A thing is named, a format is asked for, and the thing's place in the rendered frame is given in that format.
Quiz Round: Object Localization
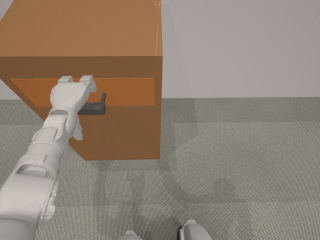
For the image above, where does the drawer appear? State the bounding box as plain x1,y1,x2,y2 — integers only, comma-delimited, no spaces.
10,77,155,107

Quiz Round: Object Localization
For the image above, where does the handle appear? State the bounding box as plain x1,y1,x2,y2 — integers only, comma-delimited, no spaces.
77,92,106,115

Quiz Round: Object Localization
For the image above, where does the left robot shin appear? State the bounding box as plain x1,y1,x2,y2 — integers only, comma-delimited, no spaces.
125,230,137,236

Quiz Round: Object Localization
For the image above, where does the left robot forearm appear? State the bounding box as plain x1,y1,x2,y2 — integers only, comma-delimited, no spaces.
0,106,78,200

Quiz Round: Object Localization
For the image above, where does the right robot shin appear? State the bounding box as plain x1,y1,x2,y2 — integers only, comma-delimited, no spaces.
183,219,197,227

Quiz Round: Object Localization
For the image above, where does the left robot upper arm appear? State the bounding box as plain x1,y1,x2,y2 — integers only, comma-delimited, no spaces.
0,173,60,240

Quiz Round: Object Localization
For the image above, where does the robot shin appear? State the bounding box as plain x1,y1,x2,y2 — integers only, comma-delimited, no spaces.
183,219,197,227
125,230,137,236

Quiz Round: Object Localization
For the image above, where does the cabinet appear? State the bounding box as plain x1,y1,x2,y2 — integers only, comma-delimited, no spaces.
0,0,163,161

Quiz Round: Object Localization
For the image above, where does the left robot hand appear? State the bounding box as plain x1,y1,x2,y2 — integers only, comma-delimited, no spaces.
50,75,97,141

